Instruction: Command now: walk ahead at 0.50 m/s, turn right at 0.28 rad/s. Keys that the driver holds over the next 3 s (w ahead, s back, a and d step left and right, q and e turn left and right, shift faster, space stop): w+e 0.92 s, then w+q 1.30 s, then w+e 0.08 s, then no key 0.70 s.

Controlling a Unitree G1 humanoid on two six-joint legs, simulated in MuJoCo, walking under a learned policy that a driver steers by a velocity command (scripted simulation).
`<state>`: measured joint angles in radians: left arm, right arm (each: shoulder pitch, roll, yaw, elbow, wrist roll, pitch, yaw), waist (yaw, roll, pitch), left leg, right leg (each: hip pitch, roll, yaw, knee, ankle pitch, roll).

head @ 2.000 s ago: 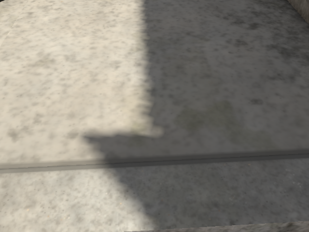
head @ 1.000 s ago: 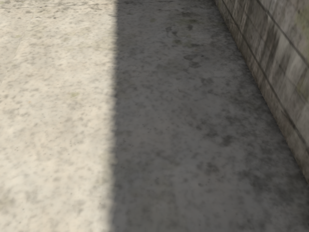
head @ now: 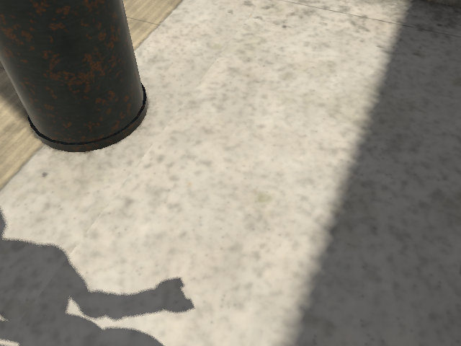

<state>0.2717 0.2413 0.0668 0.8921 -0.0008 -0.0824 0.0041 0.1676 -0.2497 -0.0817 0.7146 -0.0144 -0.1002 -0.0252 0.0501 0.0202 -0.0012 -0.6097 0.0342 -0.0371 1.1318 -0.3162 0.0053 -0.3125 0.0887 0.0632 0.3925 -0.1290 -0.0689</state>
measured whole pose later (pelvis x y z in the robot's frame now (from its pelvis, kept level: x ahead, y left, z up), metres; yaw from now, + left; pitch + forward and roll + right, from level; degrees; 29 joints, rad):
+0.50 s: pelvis +0.22 +0.01 +0.00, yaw -16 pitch +3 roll +2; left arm 0.13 0.31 0.09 0.69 -0.02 -0.03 -0.01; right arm 0.32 -0.24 -0.09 0.76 -0.01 -0.08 -0.02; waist -0.05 -0.05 -0.02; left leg -0.14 0.01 0.09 0.33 -0.24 0.00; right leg -0.75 -0.08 0.06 1.04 -0.17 0.01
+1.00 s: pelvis +0.44 -0.16 +0.00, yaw -33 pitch +3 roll +0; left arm 0.32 0.25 0.07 0.73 -0.01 -0.05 0.00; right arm 0.07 -0.28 -0.06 0.67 -0.02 -0.10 -0.01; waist 0.05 0.03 0.01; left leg -0.72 0.09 -0.06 0.80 -0.03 -0.04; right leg -0.20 0.11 0.10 0.37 -0.22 -0.09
